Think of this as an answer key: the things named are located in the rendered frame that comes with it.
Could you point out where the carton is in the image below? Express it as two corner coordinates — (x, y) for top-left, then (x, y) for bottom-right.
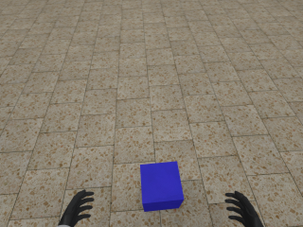
(140, 161), (184, 212)

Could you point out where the robot left hand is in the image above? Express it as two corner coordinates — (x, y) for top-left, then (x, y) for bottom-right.
(58, 189), (95, 227)

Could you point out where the robot right hand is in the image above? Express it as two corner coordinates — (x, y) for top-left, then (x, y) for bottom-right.
(224, 190), (264, 227)

